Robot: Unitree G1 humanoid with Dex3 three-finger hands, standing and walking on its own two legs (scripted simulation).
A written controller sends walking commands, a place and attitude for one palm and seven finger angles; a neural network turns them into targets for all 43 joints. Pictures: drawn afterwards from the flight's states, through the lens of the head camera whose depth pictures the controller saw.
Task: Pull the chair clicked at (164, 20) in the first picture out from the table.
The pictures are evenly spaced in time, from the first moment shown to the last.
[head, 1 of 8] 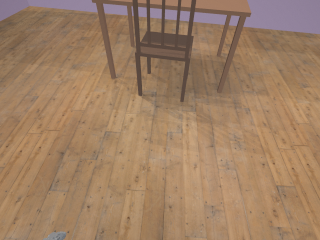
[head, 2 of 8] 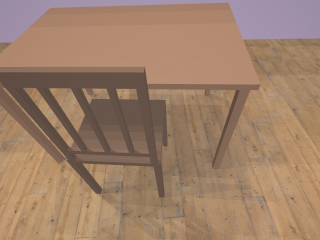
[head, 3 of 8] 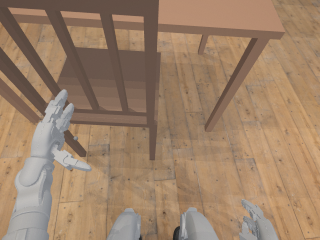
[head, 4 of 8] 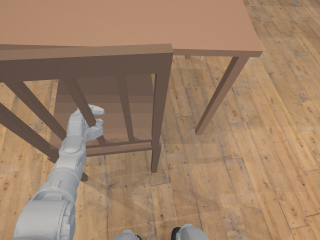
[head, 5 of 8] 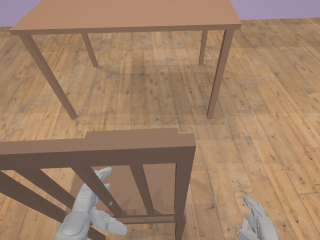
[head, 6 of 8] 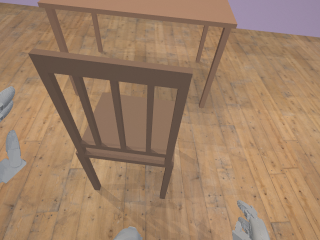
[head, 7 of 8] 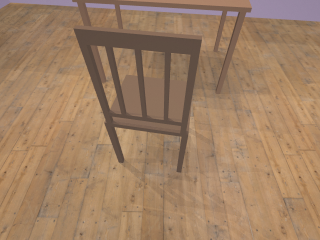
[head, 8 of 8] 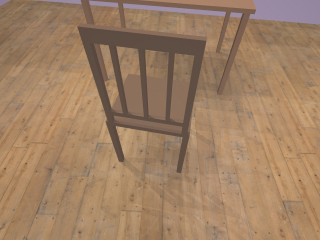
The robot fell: no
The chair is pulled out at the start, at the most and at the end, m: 0.00 0.64 0.61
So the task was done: yes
